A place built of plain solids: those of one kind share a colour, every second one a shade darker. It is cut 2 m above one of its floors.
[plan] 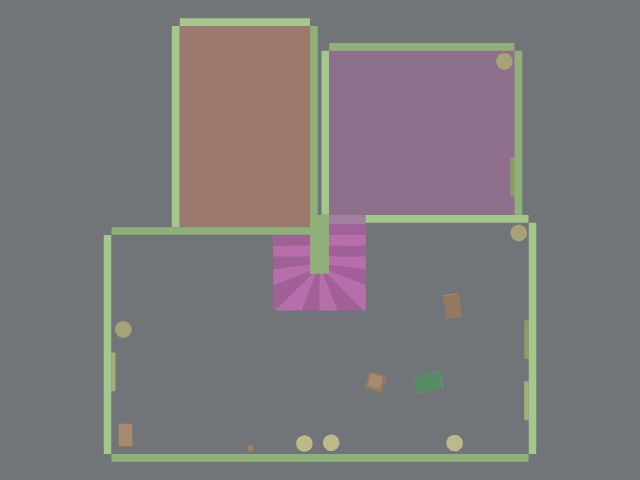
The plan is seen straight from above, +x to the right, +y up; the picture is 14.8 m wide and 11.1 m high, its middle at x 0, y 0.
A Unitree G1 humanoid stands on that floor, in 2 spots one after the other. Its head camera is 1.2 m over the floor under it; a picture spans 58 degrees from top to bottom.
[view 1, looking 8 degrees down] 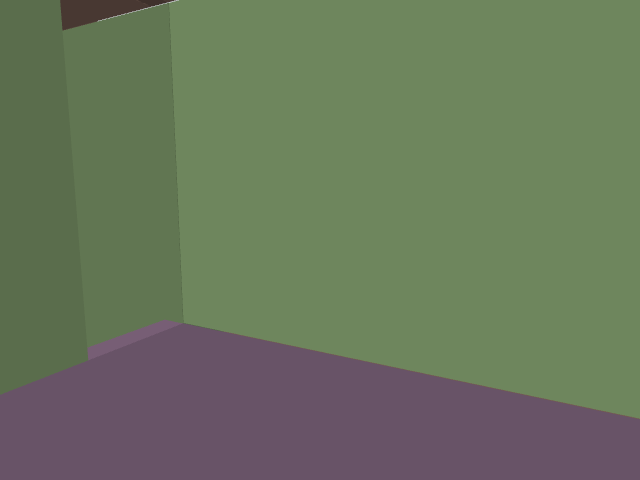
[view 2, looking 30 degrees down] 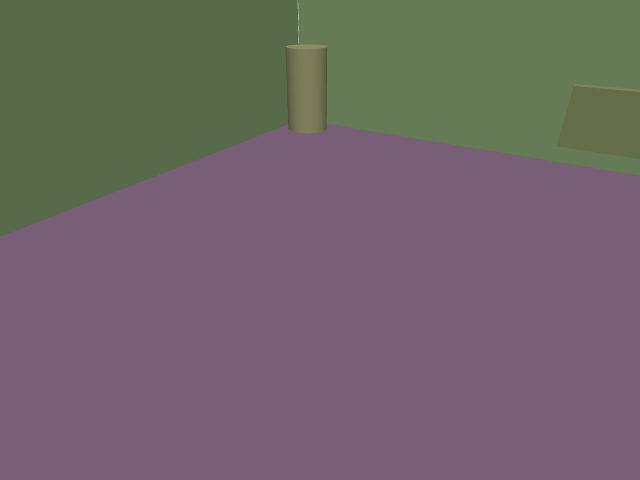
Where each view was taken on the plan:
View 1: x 2.77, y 3.24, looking -152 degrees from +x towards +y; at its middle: wall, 2.93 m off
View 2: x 0.66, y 1.73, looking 32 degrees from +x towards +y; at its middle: floor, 2.40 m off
